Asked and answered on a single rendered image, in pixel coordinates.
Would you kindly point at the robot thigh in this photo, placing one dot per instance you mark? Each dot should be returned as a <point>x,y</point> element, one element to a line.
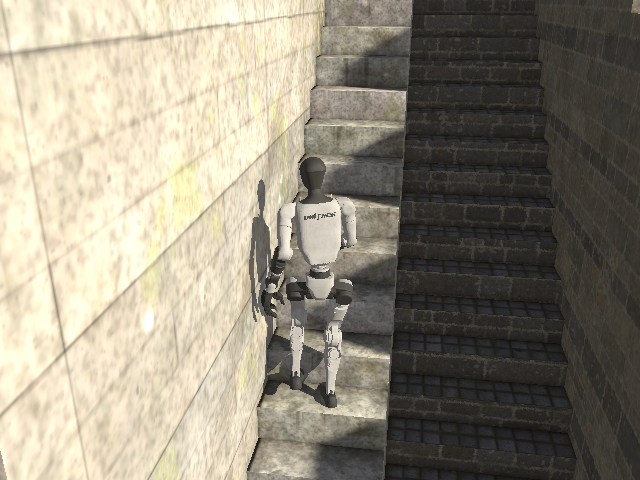
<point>342,297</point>
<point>296,293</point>

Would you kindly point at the left robot forearm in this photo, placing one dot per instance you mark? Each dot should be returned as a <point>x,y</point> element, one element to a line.
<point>275,272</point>

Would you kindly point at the robot left hand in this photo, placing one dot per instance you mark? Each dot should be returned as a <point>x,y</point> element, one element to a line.
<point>266,302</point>

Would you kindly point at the robot right thigh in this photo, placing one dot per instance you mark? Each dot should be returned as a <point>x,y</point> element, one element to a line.
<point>342,297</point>

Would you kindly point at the robot left thigh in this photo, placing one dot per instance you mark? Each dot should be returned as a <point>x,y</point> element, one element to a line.
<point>296,293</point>

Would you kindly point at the robot right upper arm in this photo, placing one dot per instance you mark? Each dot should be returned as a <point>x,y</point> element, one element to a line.
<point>348,238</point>

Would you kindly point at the robot left upper arm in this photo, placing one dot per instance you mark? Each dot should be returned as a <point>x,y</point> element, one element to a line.
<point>284,216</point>

